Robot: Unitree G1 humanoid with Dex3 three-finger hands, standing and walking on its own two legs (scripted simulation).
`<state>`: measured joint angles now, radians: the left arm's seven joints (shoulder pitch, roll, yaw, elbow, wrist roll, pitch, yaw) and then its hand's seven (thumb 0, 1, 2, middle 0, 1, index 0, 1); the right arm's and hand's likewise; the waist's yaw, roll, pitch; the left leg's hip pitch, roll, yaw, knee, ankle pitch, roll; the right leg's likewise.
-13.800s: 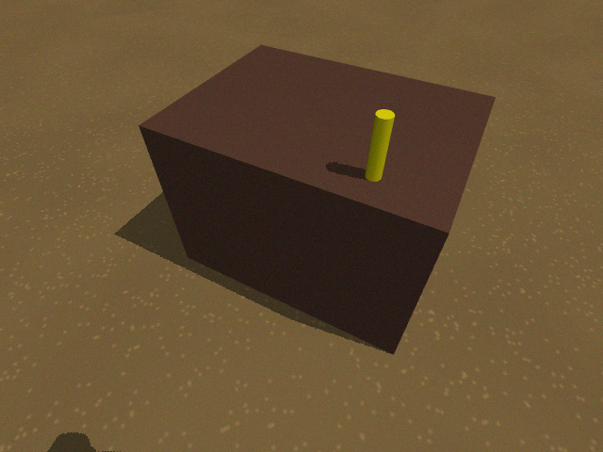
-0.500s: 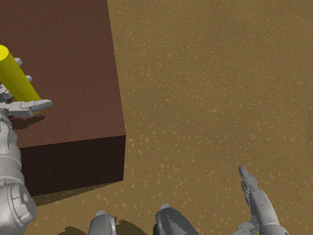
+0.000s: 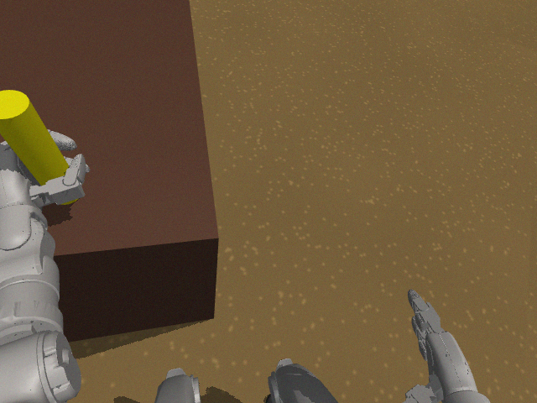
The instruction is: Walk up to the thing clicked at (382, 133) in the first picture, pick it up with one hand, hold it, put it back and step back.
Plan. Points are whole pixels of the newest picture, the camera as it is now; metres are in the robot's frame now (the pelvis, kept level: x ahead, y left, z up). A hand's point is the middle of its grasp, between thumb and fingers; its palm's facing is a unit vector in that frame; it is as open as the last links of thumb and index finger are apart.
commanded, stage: settle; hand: left
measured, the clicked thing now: (41, 156) +0.48 +0.24 +0.07
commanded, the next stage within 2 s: lift in 0.76 s
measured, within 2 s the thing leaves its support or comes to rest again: neither
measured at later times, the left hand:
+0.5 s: hand (47, 144) +0.49 +0.23 +0.08, palm faces +0.21 -0.98 -0.01, open 5.4 cm
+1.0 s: hand (39, 125) +0.49 +0.23 +0.11, palm faces +0.20 -0.98 -0.01, open 5.4 cm
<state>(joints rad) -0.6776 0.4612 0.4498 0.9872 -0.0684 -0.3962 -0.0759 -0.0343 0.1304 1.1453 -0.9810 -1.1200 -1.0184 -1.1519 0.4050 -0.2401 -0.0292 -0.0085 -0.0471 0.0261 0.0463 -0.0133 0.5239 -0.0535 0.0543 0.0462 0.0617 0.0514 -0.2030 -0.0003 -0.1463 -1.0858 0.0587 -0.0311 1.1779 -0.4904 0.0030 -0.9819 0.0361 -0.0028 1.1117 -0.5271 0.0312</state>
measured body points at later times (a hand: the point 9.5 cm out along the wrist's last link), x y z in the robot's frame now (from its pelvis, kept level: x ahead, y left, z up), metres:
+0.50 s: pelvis +0.00 +0.00 +0.02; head +0.11 +0.04 +0.45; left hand +0.47 +0.28 +0.09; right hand +0.16 -0.25 +0.00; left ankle +0.03 +0.11 -0.64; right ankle +0.00 -0.14 -0.64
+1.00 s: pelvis +0.01 +0.00 +0.03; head +0.11 +0.03 +0.47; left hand +0.47 +0.28 +0.11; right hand +0.16 -0.26 +0.00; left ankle +0.03 +0.11 -0.64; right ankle +0.00 -0.14 -0.64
